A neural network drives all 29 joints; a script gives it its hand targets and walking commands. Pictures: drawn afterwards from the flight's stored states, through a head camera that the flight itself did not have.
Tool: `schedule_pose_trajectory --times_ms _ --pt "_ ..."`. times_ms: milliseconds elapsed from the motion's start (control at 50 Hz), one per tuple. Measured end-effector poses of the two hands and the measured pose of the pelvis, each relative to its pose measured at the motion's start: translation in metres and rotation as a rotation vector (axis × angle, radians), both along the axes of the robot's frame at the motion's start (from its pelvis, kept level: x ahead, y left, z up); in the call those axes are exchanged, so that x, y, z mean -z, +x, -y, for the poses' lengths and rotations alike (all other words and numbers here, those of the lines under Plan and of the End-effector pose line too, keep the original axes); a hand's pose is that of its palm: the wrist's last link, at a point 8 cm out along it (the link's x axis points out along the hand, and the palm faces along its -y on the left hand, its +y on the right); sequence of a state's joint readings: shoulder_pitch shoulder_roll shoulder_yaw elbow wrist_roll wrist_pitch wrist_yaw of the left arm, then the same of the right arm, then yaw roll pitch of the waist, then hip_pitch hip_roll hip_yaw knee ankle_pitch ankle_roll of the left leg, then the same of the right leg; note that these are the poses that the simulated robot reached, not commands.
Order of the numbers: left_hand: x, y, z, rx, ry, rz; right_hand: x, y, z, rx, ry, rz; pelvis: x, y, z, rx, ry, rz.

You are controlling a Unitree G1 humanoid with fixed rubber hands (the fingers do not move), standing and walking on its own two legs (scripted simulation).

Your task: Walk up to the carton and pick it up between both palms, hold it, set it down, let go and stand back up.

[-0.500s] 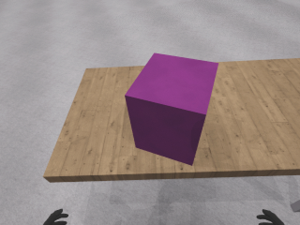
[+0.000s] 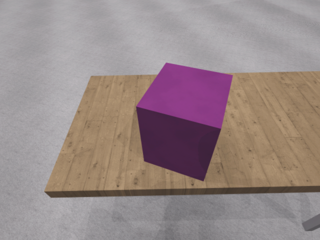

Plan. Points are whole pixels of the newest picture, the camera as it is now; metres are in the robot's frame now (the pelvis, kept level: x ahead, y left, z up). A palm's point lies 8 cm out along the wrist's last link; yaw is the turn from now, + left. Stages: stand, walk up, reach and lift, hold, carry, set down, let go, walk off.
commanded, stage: walk up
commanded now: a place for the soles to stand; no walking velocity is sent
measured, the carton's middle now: (184, 121) +0.45 -0.06 +0.04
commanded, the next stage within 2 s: reach and lift in 0.70 s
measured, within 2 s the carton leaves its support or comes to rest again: neither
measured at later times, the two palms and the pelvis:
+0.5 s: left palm out of the picture +0.11 +0.28 -0.10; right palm out of the picture +0.09 -0.34 -0.11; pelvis +0.01 -0.02 +0.00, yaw +1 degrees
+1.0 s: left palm (72, 232) +0.19 +0.25 -0.09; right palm out of the picture +0.14 -0.32 -0.09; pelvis +0.00 -0.01 -0.02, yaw -1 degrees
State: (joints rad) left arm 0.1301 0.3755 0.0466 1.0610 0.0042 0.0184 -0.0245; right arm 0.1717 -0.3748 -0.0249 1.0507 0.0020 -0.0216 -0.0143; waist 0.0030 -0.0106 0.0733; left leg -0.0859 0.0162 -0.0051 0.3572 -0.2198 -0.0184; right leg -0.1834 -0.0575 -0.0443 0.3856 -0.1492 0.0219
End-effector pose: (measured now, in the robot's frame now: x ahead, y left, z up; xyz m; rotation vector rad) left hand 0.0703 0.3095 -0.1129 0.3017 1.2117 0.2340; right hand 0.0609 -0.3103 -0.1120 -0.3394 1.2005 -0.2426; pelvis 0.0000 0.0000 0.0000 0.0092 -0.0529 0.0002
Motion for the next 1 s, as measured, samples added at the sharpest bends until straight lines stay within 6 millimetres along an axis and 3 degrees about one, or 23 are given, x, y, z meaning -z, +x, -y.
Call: schedule_pose_trajectory --times_ms 120,280,480,740,820,900,1000 --pt "0.000 0.001 0.005 -0.007 0.002 -0.009 -0.004 0.005 0.018 -0.002 -0.038 0.004 0.002 0.005 0.008 -0.002 -0.010 -0.005" --pt "-0.004 0.023 0.018 0.009 -0.006 0.051 -0.008 0.023 0.034 -0.018 -0.068 0.049 0.004 0.007 0.015 -0.005 -0.014 -0.001" --pt "-0.009 0.043 0.026 0.025 -0.026 0.106 -0.006 0.027 0.029 -0.040 -0.049 0.057 0.003 0.010 0.018 -0.011 -0.015 -0.006" --pt "-0.007 0.038 0.017 0.015 0.021 0.028 -0.001 0.024 0.031 -0.047 -0.041 0.041 0.007 0.014 0.019 -0.011 -0.016 -0.025" --pt "-0.001 0.062 0.023 0.048 0.059 -0.060 0.004 0.054 0.030 -0.042 -0.003 0.161 0.018 0.003 0.020 0.010 -0.027 -0.028" --pt "-0.006 0.101 0.041 0.117 0.036 0.039 -0.003 0.080 0.022 -0.073 0.003 0.267 0.022 -0.004 0.018 0.013 -0.028 -0.004" --pt "-0.022 0.122 0.058 0.154 -0.016 0.170 -0.021 0.082 0.011 -0.080 -0.017 0.339 0.017 -0.003 0.013 0.013 -0.024 0.034"
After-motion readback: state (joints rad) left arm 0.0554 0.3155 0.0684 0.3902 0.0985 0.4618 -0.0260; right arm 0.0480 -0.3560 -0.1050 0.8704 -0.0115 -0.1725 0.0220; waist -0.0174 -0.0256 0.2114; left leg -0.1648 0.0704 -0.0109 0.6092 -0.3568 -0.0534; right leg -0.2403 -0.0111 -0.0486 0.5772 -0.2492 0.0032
